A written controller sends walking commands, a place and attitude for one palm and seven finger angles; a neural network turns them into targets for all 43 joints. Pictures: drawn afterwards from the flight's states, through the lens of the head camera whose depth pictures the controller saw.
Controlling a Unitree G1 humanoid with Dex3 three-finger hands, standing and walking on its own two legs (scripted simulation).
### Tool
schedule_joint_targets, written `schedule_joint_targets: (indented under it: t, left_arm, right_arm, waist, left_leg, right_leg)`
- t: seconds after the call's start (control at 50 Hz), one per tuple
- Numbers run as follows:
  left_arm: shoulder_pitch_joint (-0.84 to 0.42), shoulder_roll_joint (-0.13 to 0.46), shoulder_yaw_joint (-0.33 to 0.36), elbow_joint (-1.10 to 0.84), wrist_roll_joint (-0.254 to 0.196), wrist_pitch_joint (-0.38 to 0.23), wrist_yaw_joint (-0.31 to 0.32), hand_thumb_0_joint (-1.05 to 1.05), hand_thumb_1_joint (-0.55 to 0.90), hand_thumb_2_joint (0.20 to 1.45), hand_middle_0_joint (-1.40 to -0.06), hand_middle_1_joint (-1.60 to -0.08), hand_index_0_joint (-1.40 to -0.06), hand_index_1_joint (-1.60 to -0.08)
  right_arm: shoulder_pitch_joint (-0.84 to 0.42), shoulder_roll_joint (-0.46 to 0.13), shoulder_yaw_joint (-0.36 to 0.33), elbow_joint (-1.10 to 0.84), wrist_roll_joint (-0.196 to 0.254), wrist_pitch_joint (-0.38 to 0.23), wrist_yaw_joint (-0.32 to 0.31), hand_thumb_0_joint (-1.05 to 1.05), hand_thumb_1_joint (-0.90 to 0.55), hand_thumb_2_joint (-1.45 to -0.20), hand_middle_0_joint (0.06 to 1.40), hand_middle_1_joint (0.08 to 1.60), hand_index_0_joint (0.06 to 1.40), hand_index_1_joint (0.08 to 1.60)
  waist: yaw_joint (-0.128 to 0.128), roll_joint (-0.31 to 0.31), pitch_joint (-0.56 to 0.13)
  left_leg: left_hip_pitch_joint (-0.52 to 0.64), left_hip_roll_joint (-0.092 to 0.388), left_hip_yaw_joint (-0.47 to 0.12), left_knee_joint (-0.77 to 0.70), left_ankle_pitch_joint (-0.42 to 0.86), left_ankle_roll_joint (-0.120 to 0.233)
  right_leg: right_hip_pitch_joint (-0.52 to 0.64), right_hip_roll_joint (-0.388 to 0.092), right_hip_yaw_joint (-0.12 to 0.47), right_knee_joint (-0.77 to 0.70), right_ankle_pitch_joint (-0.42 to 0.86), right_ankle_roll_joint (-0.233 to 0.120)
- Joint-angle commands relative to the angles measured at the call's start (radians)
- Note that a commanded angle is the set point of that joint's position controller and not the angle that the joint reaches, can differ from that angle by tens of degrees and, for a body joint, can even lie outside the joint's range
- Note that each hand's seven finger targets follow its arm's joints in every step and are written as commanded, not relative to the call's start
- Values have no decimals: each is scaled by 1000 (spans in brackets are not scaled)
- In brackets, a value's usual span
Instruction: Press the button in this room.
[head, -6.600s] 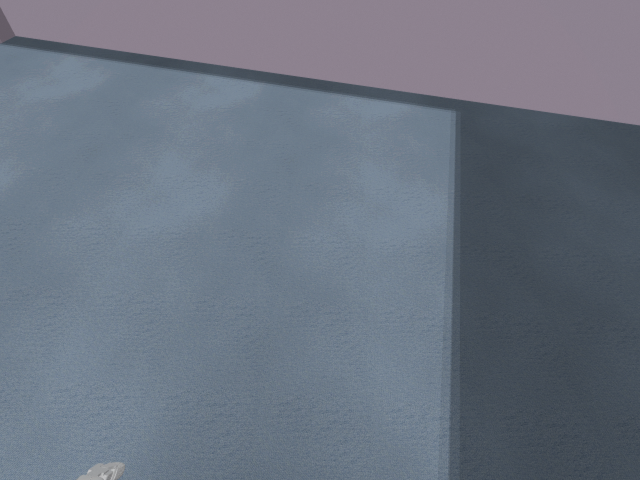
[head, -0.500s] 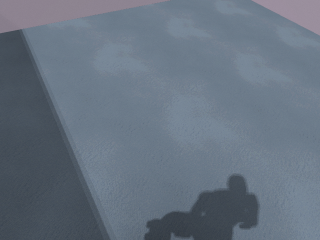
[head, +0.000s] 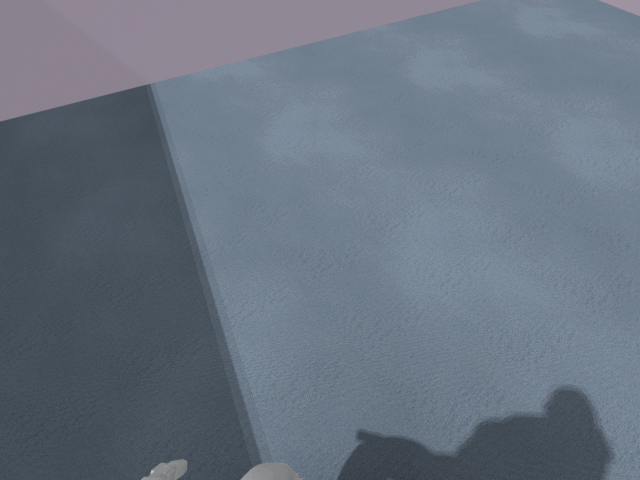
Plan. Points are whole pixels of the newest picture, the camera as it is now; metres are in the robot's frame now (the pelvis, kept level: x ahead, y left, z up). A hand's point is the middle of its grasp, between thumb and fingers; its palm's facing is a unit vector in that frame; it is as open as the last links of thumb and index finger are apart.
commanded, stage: turn or walk to find it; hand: left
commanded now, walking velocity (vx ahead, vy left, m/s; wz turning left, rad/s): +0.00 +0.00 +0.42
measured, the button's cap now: out of the picture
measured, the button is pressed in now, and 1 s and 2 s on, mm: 0 0 0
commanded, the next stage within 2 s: none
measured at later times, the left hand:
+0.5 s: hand out of the picture -0.02 +0.26 -0.17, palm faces +0.25 -0.94 -0.25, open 7.4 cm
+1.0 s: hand out of the picture -0.06 +0.18 -0.15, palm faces +0.43 -0.86 -0.25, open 7.4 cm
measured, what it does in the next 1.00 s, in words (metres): steps on the spot, turning left: left foot, then right foot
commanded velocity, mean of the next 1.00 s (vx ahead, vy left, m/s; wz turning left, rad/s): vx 0.00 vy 0.00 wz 0.42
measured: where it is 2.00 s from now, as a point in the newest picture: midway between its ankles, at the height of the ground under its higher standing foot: outside the picture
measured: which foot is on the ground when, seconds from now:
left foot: up 0.00-0.26, down 0.28-0.70, up 0.72-1.00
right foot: down 0.00-0.28, up 0.30-0.68, down 0.70-1.00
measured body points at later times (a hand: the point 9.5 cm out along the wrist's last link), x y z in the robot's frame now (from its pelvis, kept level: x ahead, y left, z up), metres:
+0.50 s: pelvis -0.02 +0.04 +0.00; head +0.01 +0.06 +0.45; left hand -0.03 +0.31 -0.15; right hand +0.12 -0.19 -0.13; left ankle -0.03 +0.14 -0.74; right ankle -0.01 -0.11 -0.67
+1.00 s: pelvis -0.04 -0.01 +0.00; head -0.01 -0.02 +0.45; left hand -0.09 +0.23 -0.13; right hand +0.11 -0.23 -0.15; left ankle -0.12 +0.12 -0.67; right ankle +0.01 -0.10 -0.74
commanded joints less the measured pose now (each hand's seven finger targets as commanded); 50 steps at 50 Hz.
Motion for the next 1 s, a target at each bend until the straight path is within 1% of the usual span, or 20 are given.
schedule_joint_targets:
  t: [0.0,0.14,0.18,0.22,0.24,0.26,0.28,0.32,0.36,0.4,0.56,0.64,0.66,0.68,0.7,0.72,0.74,0.78,0.84,0.98]
  left_arm:
    - [-2,189,53,-61,7,-20,16,0,900,900,-200,-300,-200,-300]
    - [96,247,72,-10,13,-11,10,0,900,900,-200,-300,-200,-300]
    - [90,252,74,0,12,-7,8,0,900,900,-200,-300,-200,-300]
    - [79,246,76,0,2,1,6,0,900,900,-200,-300,-200,-300]
    - [86,220,72,-10,-6,8,2,0,900,900,-200,-300,-200,-300]
    - [96,153,59,-43,-12,13,-5,0,900,900,-200,-300,-200,-300]
    - [18,143,41,-71,-1,21,1,0,900,900,-200,-300,-200,-300]
    - [-33,151,51,-52,-7,28,1,0,900,900,-200,-300,-200,-300]
    - [8,147,55,-18,-5,24,-10,0,900,900,-200,-300,-200,-300]
    - [36,141,51,-4,-6,26,-12,0,900,900,-200,-300,-200,-300]
    - [0,116,44,-44,-10,20,-5,0,900,900,-200,-300,-200,-300]
    - [110,131,47,-22,-13,3,1,0,900,900,-200,-300,-200,-300]
    - [136,164,54,-19,-8,-6,6,0,900,900,-200,-300,-200,-300]
    - [149,248,70,-21,7,-16,14,0,900,900,-200,-300,-200,-300]
    - [130,288,76,-40,8,-14,13,0,900,900,-200,-300,-200,-300]
    - [91,265,80,-53,0,-15,16,0,900,900,-200,-300,-200,-300]
    - [40,237,72,-63,0,-12,15,0,900,900,-200,-300,-200,-300]
    - [-28,182,55,-74,0,-14,15,0,900,900,-200,-300,-200,-300]
    - [21,181,53,-59,4,-22,15,0,900,900,-200,-300,-200,-300]
    - [119,236,70,-1,13,-15,11,0,900,900,-200,-300,-200,-300]
  right_arm:
    - [-2,-56,-17,-68,-3,-19,12,0,-900,-900,200,300,200,300]
    - [-92,-37,6,-88,6,-34,12,0,-900,-900,200,300,200,300]
    - [-66,-38,8,-84,9,-41,9,0,-900,-900,200,300,200,300]
    - [-10,-59,6,-70,5,-50,7,0,-900,-900,200,300,200,300]
    - [26,-111,-6,-66,2,-60,8,0,-900,-900,200,300,200,300]
    - [64,-209,-27,-68,-5,-67,4,0,-900,-900,200,300,200,300]
    - [118,-238,-33,-51,-1,-61,-2,0,-900,-900,200,300,200,300]
    - [60,-195,-24,-52,-5,-63,-23,0,-900,-900,200,300,200,300]
    - [-20,-151,-5,-76,-5,-68,-25,0,-900,-900,200,300,200,300]
    - [-37,-152,-5,-83,-3,-71,-24,0,-900,-900,200,300,200,300]
    - [3,-164,-22,-85,-10,-58,-18,0,-900,-900,200,300,200,300]
    - [-35,-153,-27,-101,-2,-52,-12,0,-900,-900,200,300,200,300]
    - [-31,-123,-25,-104,5,-53,-8,0,-900,-900,200,300,200,300]
    - [-22,-62,-16,-121,12,-53,0,0,-900,-900,200,300,200,300]
    - [-37,-65,-20,-137,2,-45,0,0,-900,-900,200,300,200,300]
    - [-51,-94,-28,-126,-7,-26,-1,0,-900,-900,200,300,200,300]
    - [-49,-93,-32,-110,-7,-21,4,0,-900,-900,200,300,200,300]
    - [3,-74,-28,-75,-8,-18,14,0,-900,-900,200,300,200,300]
    - [8,-60,-19,-65,-6,-19,14,0,-900,-900,200,300,200,300]
    - [-89,-39,2,-84,7,-31,10,0,-900,-900,200,300,200,300]
  waist:
    - [16,-210,-34]
    - [76,-247,-79]
    - [60,-245,-99]
    - [26,-201,-117]
    - [3,-67,-146]
    - [-10,225,-159]
    - [-47,243,-153]
    - [-32,209,-101]
    - [12,122,-80]
    - [21,95,-86]
    - [-6,110,-104]
    - [48,85,-137]
    - [60,0,-147]
    - [66,-229,-135]
    - [74,-311,-96]
    - [71,-325,-51]
    - [44,-254,2]
    - [-2,-171,16]
    - [21,-202,-31]
    - [80,-236,-81]
  left_leg:
    - [-65,64,17,101,48,-32]
    - [29,68,105,-248,-11,-29]
    - [92,57,127,-367,28,-22]
    - [236,60,141,-559,195,-8]
    - [373,131,47,-659,352,22]
    - [487,371,-268,-689,679,138]
    - [417,439,-306,-720,736,214]
    - [344,377,-265,-728,623,220]
    - [304,299,-172,-726,610,186]
    - [293,279,-143,-737,578,184]
    - [309,268,-243,-710,578,202]
    - [206,202,-233,-623,529,145]
    - [117,152,-196,-556,414,97]
    - [-71,29,-64,-379,164,29]
    - [-102,-21,-12,-162,-102,4]
    - [-94,19,-64,-7,-97,10]
    - [-102,30,-61,94,-39,10]
    - [-94,54,-30,149,60,-6]
    - [-81,60,11,90,69,-32]
    - [11,63,84,-227,-33,-33]
  right_leg:
    - [38,-261,127,-229,338,-92]
    - [138,-295,87,-145,507,-112]
    - [141,-293,66,-99,524,-93]
    - [64,-270,14,-12,438,-32]
    - [-51,-223,-27,120,305,20]
    - [-287,-91,-68,314,-140,95]
    - [-289,-58,15,459,-354,94]
    - [-334,-66,100,572,-255,90]
    - [-297,-58,101,569,-144,93]
    - [-265,-51,96,519,-120,100]
    - [-180,3,87,250,-151,96]
    - [39,27,61,-79,54,87]
    - [151,-31,113,-191,119,72]
    - [247,-252,342,-260,149,-3]
    - [125,-411,444,-303,163,-110]
    - [0,-401,445,-340,43,-134]
    - [-57,-353,391,-347,-10,-123]
    - [-58,-270,229,-293,99,-86]
    - [37,-254,147,-254,245,-88]
    - [153,-299,122,-180,451,-122]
